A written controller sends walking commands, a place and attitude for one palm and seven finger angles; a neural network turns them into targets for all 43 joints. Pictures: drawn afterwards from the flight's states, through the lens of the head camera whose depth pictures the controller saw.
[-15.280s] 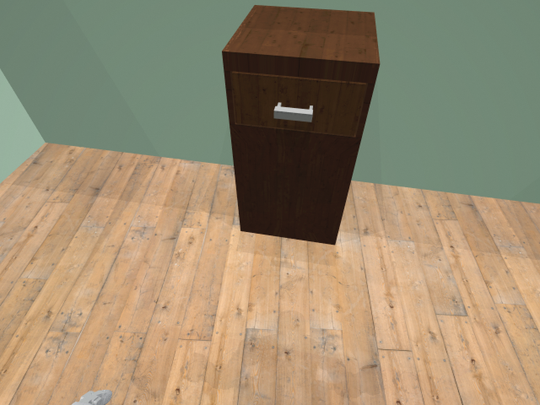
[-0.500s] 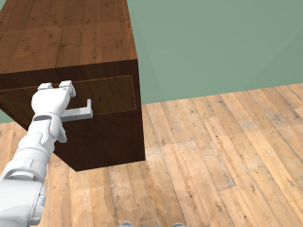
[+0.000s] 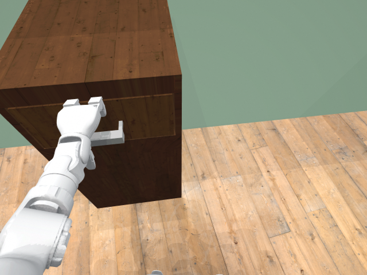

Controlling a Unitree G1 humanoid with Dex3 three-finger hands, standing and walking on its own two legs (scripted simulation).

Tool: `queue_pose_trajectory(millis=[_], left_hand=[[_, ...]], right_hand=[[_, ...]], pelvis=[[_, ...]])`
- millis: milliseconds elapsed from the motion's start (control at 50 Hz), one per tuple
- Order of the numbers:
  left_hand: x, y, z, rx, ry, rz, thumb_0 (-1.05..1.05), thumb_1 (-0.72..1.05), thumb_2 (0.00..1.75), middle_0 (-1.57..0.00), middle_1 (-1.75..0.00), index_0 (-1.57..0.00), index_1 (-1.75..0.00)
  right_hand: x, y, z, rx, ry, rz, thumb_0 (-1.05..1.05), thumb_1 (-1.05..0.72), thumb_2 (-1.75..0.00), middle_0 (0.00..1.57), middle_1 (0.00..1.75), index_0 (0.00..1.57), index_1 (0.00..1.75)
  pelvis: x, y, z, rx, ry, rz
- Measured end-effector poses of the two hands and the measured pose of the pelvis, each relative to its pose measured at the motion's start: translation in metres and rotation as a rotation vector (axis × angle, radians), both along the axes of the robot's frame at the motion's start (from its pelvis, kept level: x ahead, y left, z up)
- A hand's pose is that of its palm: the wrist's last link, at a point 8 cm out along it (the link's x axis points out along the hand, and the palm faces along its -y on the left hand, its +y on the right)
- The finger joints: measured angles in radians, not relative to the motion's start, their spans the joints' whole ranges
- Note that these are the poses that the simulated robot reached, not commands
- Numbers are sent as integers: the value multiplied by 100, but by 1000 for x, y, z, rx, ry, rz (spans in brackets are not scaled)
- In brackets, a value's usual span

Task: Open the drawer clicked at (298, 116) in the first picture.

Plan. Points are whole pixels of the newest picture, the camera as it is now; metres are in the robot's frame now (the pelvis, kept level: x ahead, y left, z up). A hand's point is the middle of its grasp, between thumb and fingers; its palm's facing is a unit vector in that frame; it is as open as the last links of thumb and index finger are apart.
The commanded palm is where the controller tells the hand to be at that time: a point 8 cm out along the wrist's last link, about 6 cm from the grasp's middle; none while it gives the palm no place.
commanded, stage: move the hooked fingers above the handle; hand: left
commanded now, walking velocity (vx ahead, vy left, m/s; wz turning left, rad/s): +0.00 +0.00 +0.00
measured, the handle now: (102, 132) +0.48 +0.23 -0.04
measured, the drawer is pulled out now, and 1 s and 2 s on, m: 0.00 0.00 0.00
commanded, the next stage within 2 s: lower the fingers behind the handle in 0.94 s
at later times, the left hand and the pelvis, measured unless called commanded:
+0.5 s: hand (89, 132) +0.44 +0.24 +0.02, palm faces -0.07 +0.01 -1.00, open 13.4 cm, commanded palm +0.45 +0.20 +0.09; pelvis -0.01 -0.01 +0.00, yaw +1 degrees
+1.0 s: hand (91, 132) +0.44 +0.23 +0.02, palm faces -0.05 +0.00 -1.00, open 13.4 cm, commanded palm +0.45 +0.21 +0.09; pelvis +0.00 -0.01 +0.00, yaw +1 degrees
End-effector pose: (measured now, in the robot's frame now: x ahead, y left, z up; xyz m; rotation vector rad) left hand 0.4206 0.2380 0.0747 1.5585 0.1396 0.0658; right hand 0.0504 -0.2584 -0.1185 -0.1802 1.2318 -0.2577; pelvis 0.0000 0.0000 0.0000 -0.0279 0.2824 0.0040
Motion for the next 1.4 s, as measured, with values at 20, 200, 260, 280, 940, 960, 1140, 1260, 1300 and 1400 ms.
queue_pose_trajectory(millis=[20, 200, 260, 280, 940, 960, 1140, 1260, 1300, 1400], left_hand=[[0, 0, 0, 0, 0, 0, 0, -48, 30, -36, -121, -36, -122], [0, -1, -1, 6, -12, 5, 0, -48, 30, -36, -121, -36, -122], [0, -2, -1, 9, -12, 13, 0, -48, 30, -36, -121, -37, -122], [0, -2, 0, 10, -11, 15, 0, -48, 30, -35, -121, -37, -122], [2, -9, 4, 16, 8, 21, 0, -48, 30, -34, -122, -39, -122], [2, -9, 4, 16, 9, 21, 0, -48, 30, -34, -122, -39, -122], [2, -10, 3, 15, 8, 21, 0, -48, 30, -34, -122, -39, -122], [1, -10, 2, 18, -6, 22, 0, -48, 30, -33, -123, -38, -122], [1, -10, 1, 21, -13, 23, 0, -48, 30, -33, -124, -38, -122], [0, -11, -1, 26, -28, 30, 0, -48, 30, -32, -124, -37, -122]], right_hand=[[-1, -1, 0, -2, 2, 1, 1, -90, -90, 20, 30, 20, 30], [-15, -9, -1, -24, 39, 7, 1, -90, -90, 20, 30, 20, 30], [-19, -11, -1, -27, 47, 7, 1, -90, -90, 20, 30, 20, 30], [-20, -11, -1, -27, 48, 7, 1, -90, -90, 20, 30, 20, 30], [-8, -16, -3, -20, 15, 24, 1, -90, -90, 20, 30, 20, 30], [-8, -17, -3, -21, 14, 24, 1, -90, -90, 20, 30, 20, 30], [-11, -18, -3, -26, 13, 18, 1, -90, -90, 20, 30, 20, 30], [-18, -18, -5, -25, 26, 18, 1, -90, -90, 20, 30, 20, 30], [-20, -18, -7, -25, 32, 19, 1, -90, -90, 20, 30, 20, 30], [-28, -17, -11, -23, 44, 23, 1, -90, -90, 20, 30, 20, 30]], pelvis=[[0, 0, 0, 0, 0, 1], [-4, -2, -2, -1, 7, 9], [-5, -3, -3, -2, 7, 13], [-5, -4, -3, -1, 7, 13], [-3, -13, -2, 2, 6, 22], [-3, -13, -2, 2, 6, 23], [-5, -13, -3, 2, 8, 22], [-9, -13, -6, 1, 17, 23], [-11, -13, -7, 0, 22, 24], [-16, -13, -11, -1, 34, 25]])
